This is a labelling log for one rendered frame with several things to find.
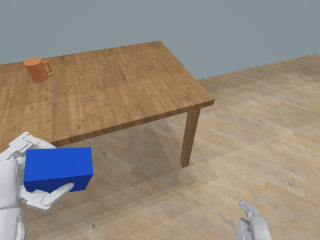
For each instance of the robot right hand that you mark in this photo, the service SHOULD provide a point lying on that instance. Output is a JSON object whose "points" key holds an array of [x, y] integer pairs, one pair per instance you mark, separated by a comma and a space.
{"points": [[255, 229]]}

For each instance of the robot left forearm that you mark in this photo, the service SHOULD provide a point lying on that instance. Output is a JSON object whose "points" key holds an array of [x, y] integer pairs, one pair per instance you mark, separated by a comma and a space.
{"points": [[11, 226]]}

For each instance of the robot left hand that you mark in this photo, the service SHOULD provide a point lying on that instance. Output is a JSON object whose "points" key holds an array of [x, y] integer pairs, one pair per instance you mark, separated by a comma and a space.
{"points": [[12, 160]]}

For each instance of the table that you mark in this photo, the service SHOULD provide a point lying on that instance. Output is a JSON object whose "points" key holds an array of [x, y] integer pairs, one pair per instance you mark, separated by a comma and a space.
{"points": [[93, 93]]}

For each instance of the sponge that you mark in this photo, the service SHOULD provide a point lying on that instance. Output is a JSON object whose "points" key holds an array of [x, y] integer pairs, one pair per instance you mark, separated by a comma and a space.
{"points": [[49, 169]]}

